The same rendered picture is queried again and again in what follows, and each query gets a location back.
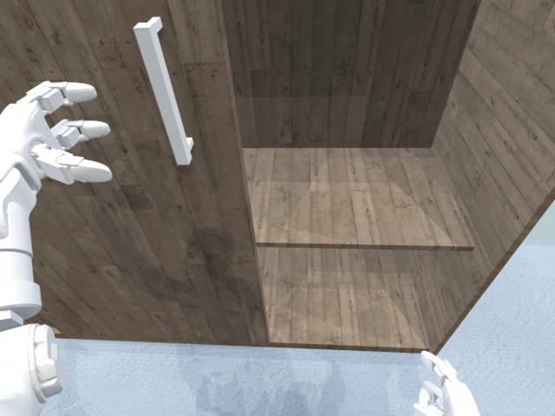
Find right robot hand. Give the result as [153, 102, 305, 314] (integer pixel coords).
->
[414, 351, 480, 416]

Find handle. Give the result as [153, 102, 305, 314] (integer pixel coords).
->
[133, 17, 193, 165]

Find left robot forearm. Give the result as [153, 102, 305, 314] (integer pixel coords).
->
[0, 151, 42, 332]

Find left robot hand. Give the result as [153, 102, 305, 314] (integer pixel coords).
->
[0, 81, 112, 185]

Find robot left upper arm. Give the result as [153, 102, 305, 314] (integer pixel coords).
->
[0, 323, 65, 416]

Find wardrobe door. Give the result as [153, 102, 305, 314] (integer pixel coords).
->
[25, 313, 54, 328]
[0, 0, 270, 347]

